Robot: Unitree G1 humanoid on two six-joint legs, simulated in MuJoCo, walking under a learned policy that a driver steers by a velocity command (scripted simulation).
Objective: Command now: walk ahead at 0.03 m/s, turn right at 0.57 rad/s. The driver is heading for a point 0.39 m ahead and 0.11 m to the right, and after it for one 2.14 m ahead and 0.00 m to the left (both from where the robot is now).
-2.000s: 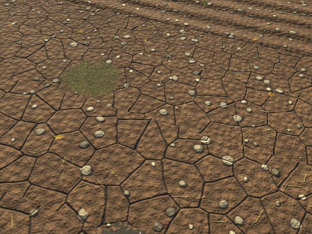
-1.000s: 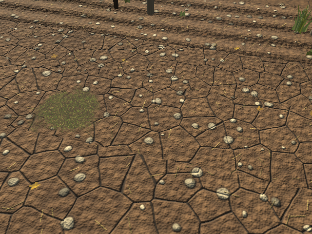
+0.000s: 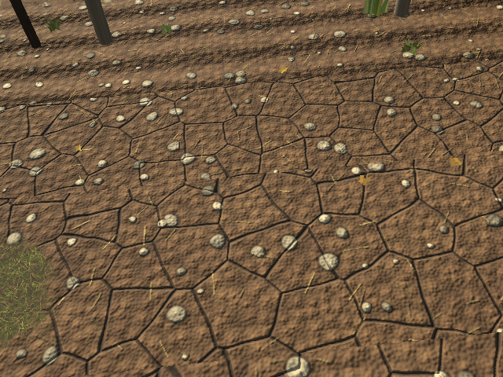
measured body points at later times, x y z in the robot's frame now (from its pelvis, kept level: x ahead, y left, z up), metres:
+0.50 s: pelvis +0.00 +0.03 +0.02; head +0.02 +0.05 +0.47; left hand +0.18 +0.27 -0.10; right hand +0.05 -0.26 -0.07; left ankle +0.03 +0.13 -0.72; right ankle +0.06 -0.06 -0.69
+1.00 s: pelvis +0.05 -0.03 +0.02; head +0.05 -0.06 +0.47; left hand +0.32 +0.10 -0.07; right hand -0.08 -0.30 -0.11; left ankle +0.06 +0.11 -0.65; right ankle -0.02 -0.08 -0.72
